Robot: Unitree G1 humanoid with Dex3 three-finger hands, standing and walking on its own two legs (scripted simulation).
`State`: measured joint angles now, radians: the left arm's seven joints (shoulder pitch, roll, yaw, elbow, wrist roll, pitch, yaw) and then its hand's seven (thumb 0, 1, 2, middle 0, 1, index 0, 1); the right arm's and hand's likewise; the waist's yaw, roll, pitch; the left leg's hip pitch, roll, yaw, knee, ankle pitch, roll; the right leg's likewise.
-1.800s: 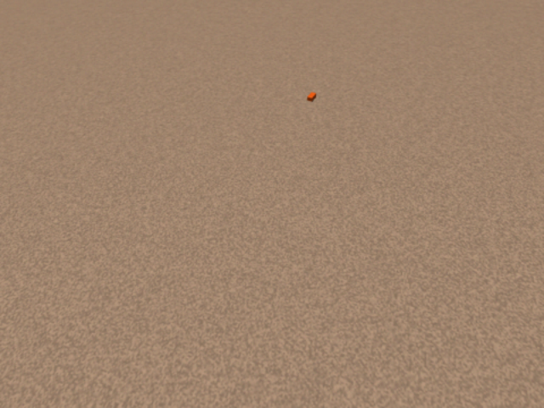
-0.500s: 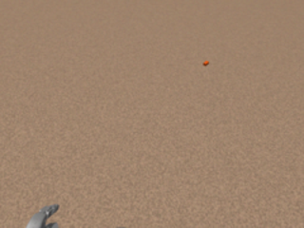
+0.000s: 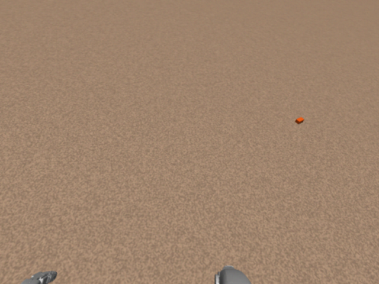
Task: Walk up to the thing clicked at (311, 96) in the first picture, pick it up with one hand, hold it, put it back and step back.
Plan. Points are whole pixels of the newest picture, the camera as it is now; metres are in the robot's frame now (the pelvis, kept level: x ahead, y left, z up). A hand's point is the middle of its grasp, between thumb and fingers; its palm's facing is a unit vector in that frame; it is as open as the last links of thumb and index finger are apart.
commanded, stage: walk up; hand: left
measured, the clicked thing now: (299, 120) +1.48 -1.00 -0.75
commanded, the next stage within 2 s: none
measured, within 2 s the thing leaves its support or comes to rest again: neither
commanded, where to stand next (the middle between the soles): +1.30 -1.39 m, yaw +32 degrees
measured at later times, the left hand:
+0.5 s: hand (131, 249) +0.23 +0.15 -0.17, palm faces +0.22 -0.92 -0.33, open 7.4 cm
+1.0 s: hand (198, 159) +0.52 -0.03 -0.14, palm faces +0.26 -0.90 -0.35, open 7.3 cm
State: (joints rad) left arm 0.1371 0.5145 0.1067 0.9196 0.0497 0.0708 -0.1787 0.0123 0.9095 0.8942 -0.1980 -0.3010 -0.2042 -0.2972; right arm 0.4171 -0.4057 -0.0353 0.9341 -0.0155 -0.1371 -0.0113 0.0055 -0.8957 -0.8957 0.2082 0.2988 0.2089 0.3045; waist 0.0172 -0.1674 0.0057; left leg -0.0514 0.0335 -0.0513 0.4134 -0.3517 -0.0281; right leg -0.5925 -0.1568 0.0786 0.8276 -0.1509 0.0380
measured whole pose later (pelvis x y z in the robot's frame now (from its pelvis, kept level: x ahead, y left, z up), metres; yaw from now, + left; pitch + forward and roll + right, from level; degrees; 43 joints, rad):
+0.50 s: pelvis +0.26 -0.14 -0.02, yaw +11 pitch -1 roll -1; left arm 0.33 0.47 0.10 0.78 0.05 0.03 -0.11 0.01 0.91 0.89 -0.20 -0.30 -0.21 -0.30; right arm 0.31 -0.44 -0.04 0.83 0.00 -0.11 -0.04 0.00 -0.90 -0.90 0.20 0.30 0.20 0.30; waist 0.10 -0.06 0.04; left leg -0.45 0.02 0.15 0.64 -0.20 0.09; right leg -0.14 0.02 -0.23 0.71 -0.51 -0.08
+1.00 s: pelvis +0.48 -0.33 -0.02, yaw +19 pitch +0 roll +0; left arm 0.18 0.44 0.10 0.75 0.03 0.03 -0.12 0.01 0.91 0.89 -0.20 -0.30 -0.21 -0.30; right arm 0.34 -0.53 -0.06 0.97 -0.01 -0.06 -0.10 0.01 -0.90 -0.90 0.20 0.30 0.20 0.30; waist 0.00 -0.01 0.06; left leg -0.52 0.11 -0.07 1.16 -0.48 0.06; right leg -0.44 -0.07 -0.05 0.77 -0.33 0.01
